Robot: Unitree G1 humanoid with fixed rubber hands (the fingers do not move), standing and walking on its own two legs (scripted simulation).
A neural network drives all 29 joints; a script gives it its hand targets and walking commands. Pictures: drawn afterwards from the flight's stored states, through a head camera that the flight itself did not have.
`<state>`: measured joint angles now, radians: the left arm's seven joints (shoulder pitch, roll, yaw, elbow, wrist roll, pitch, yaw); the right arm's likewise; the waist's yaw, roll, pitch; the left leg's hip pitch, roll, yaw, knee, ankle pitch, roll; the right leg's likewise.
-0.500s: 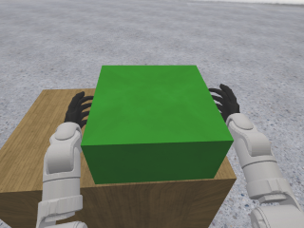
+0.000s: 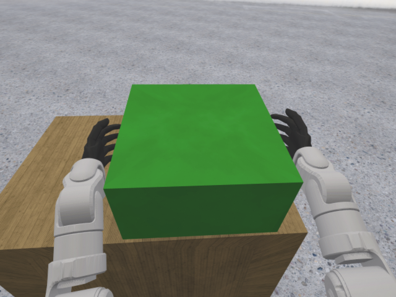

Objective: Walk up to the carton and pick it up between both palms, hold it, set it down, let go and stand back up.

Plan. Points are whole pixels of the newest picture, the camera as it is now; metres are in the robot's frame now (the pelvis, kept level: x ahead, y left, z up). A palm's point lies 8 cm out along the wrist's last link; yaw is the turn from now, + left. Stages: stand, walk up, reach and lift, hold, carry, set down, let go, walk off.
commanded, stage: hold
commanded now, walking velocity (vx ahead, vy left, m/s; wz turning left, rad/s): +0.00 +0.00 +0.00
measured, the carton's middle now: (197, 151) +0.40 +0.01 +0.14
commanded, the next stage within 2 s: set down in 1.06 s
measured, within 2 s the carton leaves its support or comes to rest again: neither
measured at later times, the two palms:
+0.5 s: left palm (97, 159) +0.34 +0.20 +0.17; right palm (298, 149) +0.36 -0.19 +0.18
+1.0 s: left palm (96, 160) +0.34 +0.20 +0.17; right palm (299, 149) +0.36 -0.19 +0.18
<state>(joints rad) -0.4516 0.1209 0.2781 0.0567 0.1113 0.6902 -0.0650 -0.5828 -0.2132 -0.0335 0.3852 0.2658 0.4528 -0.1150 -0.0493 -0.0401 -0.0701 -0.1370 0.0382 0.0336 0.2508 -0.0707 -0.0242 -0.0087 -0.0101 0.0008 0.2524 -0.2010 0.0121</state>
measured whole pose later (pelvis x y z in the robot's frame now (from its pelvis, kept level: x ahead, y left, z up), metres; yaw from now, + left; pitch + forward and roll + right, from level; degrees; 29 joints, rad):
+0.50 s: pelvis +0.00 +0.00 +0.00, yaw +0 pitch -2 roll +0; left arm -0.46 0.12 0.28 0.09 0.11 0.68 -0.06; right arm -0.59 -0.21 -0.04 0.41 0.26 0.44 -0.11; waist -0.05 -0.04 -0.07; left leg -0.14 0.04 0.03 0.25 -0.07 -0.02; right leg -0.01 -0.01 0.00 0.25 -0.20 0.01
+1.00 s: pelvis +0.00 +0.00 +0.00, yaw +0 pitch -2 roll +0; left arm -0.44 0.12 0.27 0.04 0.11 0.69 -0.06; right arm -0.57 -0.22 -0.03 0.37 0.27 0.45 -0.12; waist -0.05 -0.04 -0.07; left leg -0.14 0.04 0.03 0.25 -0.07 -0.03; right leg -0.01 -0.01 0.00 0.25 -0.20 0.01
